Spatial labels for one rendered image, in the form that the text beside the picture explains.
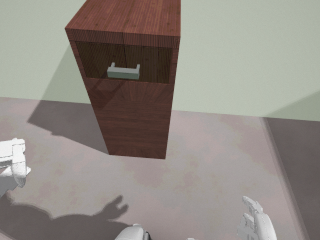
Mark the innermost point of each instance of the drawer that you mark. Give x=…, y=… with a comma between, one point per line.
x=97, y=57

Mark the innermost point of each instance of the robot left hand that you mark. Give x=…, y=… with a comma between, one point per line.
x=13, y=159

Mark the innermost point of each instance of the robot left shin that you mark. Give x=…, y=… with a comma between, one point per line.
x=138, y=225

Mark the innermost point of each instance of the handle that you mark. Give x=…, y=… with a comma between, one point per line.
x=125, y=73

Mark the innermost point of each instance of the left robot thigh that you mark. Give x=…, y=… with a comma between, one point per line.
x=133, y=233

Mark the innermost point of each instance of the cabinet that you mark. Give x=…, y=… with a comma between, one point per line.
x=133, y=116

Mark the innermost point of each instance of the robot right hand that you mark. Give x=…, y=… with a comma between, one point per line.
x=260, y=227

